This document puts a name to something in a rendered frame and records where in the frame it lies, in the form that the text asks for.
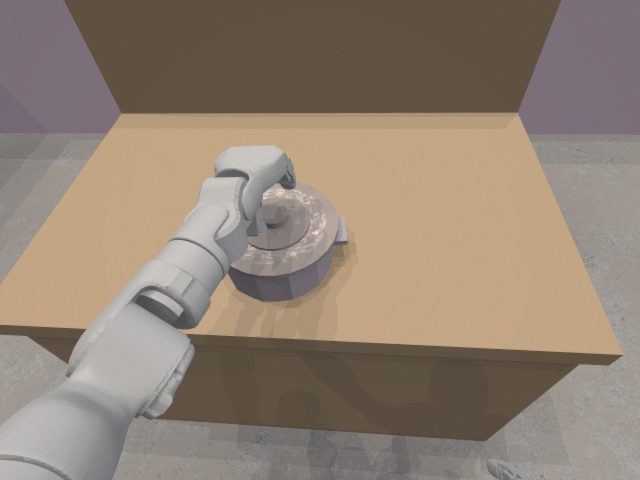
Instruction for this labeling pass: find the pot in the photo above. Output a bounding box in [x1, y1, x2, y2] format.
[228, 217, 347, 302]

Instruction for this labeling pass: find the robot left hand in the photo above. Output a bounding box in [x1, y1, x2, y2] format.
[214, 145, 296, 236]

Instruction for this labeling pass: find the lid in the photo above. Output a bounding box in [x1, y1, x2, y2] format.
[230, 182, 338, 279]

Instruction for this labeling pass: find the robot right hand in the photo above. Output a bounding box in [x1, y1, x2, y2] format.
[487, 459, 532, 480]

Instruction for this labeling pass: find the left robot forearm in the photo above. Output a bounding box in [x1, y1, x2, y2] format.
[66, 165, 263, 378]

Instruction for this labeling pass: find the table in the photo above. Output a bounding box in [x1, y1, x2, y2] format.
[0, 0, 623, 441]

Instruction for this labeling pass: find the left robot upper arm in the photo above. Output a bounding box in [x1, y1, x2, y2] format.
[0, 301, 195, 480]

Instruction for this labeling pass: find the knob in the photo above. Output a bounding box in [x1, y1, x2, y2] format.
[260, 203, 288, 229]

